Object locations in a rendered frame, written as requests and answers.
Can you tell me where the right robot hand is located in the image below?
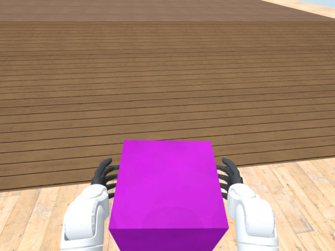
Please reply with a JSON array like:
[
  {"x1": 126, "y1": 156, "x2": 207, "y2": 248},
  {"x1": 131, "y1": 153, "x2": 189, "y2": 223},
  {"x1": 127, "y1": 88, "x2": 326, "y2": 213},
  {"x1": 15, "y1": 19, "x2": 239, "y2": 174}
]
[{"x1": 216, "y1": 157, "x2": 243, "y2": 200}]

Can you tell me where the carton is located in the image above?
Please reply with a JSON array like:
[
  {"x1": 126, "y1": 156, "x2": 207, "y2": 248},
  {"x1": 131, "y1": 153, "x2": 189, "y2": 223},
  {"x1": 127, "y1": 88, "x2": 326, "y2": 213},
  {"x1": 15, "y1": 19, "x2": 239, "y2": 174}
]
[{"x1": 108, "y1": 140, "x2": 229, "y2": 251}]

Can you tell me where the left robot hand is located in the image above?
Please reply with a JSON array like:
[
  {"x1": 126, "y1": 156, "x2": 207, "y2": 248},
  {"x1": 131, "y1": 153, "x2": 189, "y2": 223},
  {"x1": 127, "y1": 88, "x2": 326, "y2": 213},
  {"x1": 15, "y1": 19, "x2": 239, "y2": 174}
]
[{"x1": 91, "y1": 158, "x2": 120, "y2": 199}]

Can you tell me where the left robot forearm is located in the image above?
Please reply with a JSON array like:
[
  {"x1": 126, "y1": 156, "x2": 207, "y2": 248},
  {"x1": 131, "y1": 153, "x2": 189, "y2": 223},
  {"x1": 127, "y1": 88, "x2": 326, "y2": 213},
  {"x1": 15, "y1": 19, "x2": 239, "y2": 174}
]
[{"x1": 60, "y1": 184, "x2": 109, "y2": 251}]

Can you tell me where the right robot forearm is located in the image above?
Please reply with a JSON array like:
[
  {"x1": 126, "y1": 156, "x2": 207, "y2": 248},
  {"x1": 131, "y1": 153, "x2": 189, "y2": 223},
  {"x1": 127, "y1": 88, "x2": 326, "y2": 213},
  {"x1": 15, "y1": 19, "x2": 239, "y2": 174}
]
[{"x1": 227, "y1": 184, "x2": 279, "y2": 251}]

